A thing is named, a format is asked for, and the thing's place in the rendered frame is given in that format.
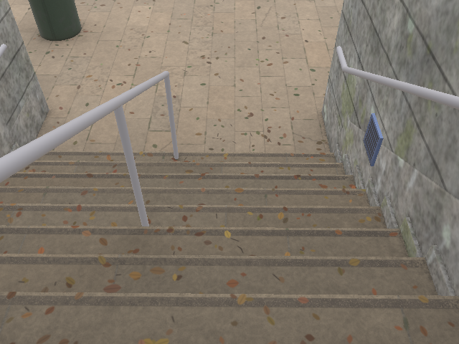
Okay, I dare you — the stairs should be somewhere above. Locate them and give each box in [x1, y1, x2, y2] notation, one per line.
[0, 150, 459, 344]

